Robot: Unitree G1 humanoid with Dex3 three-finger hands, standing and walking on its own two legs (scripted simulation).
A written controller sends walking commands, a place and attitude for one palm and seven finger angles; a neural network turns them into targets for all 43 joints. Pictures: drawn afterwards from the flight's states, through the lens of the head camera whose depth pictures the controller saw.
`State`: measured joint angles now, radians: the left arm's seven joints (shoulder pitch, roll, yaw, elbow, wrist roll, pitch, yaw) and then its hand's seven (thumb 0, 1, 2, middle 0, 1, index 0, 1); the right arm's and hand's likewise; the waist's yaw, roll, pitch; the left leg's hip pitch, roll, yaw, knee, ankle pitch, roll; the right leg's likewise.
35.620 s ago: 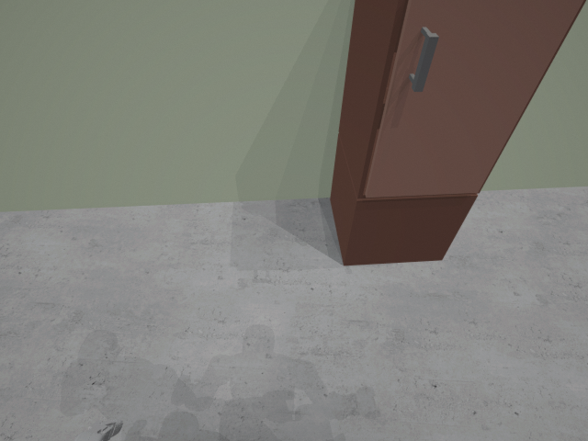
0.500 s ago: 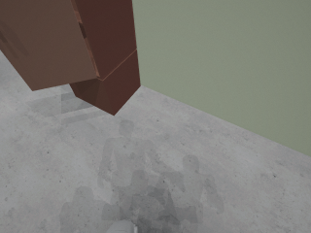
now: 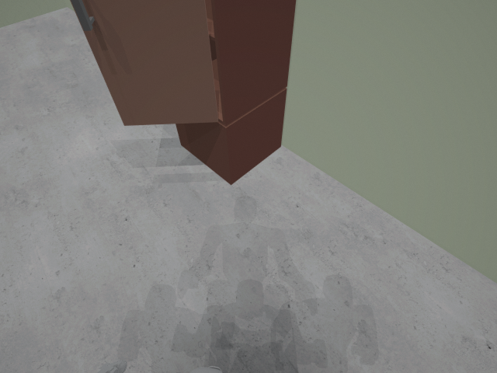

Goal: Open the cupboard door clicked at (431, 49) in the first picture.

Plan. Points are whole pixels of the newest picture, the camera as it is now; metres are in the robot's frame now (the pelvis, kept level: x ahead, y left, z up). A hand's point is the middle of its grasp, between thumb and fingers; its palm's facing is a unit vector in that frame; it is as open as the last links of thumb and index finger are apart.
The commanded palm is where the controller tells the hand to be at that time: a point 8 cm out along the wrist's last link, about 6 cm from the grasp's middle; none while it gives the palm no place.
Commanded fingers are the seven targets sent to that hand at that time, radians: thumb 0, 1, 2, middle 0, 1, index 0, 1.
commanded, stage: turn to face it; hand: left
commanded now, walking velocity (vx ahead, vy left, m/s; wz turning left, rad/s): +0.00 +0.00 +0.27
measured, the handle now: (81, 3) +0.99 +0.53 +0.13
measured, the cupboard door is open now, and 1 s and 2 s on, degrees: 48 48 48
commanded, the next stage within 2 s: take the last steps up to it in 0.10 s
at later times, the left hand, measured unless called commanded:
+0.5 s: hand out of the picture +0.04 +0.24 -0.16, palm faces +0.21 -0.96 -0.20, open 7.4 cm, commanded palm none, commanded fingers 0.00 0.90 0.90 -0.20 -0.30 -0.20 -0.30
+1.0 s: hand out of the picture +0.04 +0.24 -0.17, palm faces +0.40 -0.91 -0.14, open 7.4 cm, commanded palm none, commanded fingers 0.00 0.90 0.90 -0.20 -0.30 -0.20 -0.30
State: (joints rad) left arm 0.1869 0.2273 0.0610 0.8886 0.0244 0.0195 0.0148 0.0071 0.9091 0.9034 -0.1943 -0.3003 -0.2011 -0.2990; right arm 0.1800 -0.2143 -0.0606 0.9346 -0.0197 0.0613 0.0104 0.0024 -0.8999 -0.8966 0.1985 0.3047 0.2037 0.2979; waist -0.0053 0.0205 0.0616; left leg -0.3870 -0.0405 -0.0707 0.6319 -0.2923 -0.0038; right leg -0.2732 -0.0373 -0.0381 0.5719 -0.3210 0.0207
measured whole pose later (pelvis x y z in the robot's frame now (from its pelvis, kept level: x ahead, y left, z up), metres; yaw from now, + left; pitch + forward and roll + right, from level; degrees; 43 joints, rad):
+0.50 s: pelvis +0.02 +0.03 +0.01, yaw +10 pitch +0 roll -1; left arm 0.22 0.21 0.07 0.99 0.03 0.03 -0.02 0.01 0.91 0.90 -0.19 -0.30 -0.20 -0.30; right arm 0.25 -0.18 -0.03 0.99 -0.03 -0.01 -0.01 0.00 -0.90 -0.90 0.20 0.30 0.20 0.30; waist 0.01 -0.01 0.05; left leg -0.22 -0.03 0.02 0.46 -0.24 0.06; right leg -0.45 -0.08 -0.07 0.98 -0.42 0.03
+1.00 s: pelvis +0.15 +0.11 +0.01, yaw +18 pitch +1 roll +0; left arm 0.40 0.14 0.04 1.10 0.03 -0.05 0.00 0.01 0.90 0.90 -0.20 -0.30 -0.21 -0.30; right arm 0.17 -0.22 -0.06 1.00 -0.02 0.00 0.05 0.00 -0.91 -0.90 0.19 0.30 0.20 0.30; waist 0.06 -0.03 0.06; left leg -0.45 0.07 0.09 0.60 -0.21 -0.03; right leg -0.03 -0.18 -0.17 0.39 -0.34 0.12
